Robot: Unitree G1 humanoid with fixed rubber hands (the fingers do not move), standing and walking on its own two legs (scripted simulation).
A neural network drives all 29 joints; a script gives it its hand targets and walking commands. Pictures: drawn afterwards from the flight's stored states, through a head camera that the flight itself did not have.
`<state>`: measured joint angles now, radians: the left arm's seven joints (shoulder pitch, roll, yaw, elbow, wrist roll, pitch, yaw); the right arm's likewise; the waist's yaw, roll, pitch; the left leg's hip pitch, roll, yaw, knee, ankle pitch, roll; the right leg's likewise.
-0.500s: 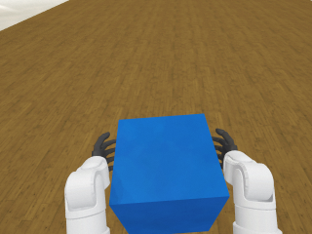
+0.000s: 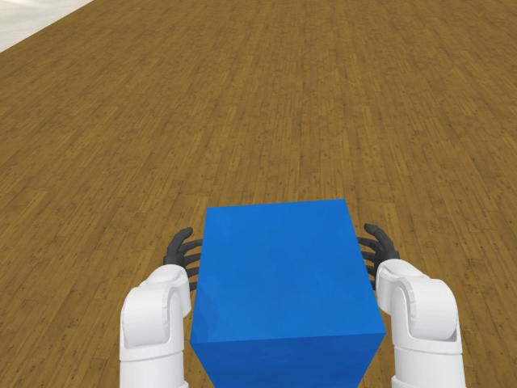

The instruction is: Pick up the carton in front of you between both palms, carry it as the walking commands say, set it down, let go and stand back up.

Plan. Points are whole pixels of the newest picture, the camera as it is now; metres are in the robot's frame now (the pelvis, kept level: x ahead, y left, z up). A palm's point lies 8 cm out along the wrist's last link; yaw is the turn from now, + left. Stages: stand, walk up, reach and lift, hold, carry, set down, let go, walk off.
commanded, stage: carry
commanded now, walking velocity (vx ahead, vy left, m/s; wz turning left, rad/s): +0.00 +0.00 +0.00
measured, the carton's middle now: (281, 304) +0.25 -0.01 +0.01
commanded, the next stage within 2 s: hold in 1.66 s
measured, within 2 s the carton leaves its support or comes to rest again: neither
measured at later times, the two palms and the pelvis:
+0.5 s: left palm (182, 178) +0.46 +0.16 +0.10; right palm (344, 171) +0.45 -0.13 +0.10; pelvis +0.20 +0.02 +0.01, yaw -3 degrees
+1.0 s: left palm (192, 196) +0.44 +0.15 +0.07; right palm (354, 193) +0.43 -0.15 +0.07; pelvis +0.18 +0.01 +0.00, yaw -3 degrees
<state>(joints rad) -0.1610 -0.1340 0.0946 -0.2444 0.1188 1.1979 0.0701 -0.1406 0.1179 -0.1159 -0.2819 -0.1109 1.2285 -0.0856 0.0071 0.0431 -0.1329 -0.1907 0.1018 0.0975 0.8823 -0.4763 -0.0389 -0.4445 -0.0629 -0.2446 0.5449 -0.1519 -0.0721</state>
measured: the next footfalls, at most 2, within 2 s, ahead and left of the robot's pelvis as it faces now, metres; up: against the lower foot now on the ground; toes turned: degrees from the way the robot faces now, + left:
left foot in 0.28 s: +0.26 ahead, +0.12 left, +0.00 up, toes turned -13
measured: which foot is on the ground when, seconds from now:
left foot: up 0.00-0.26, down 0.28-1.00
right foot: down 0.00-1.00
